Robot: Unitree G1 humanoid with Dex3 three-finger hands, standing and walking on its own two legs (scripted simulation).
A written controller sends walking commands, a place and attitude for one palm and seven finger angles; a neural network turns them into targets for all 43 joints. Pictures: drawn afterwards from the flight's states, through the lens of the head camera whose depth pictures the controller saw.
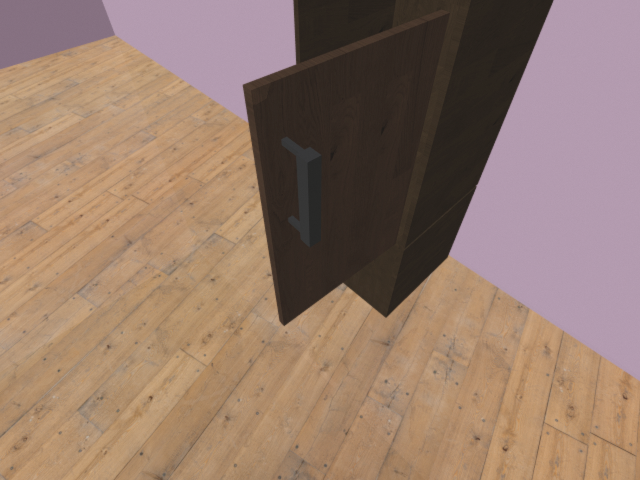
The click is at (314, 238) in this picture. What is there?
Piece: cupboard door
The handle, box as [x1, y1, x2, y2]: [281, 137, 321, 247]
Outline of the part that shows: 285,137 281,139 282,145 296,156 300,220 298,221 292,215 288,218 288,221 300,232 301,239 309,247 320,240 321,155 310,147 304,150 290,139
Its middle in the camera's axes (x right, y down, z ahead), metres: -0.03 -0.07 +0.60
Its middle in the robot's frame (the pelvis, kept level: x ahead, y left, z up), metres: +0.50 +0.06 +0.06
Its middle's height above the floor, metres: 0.85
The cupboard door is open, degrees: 86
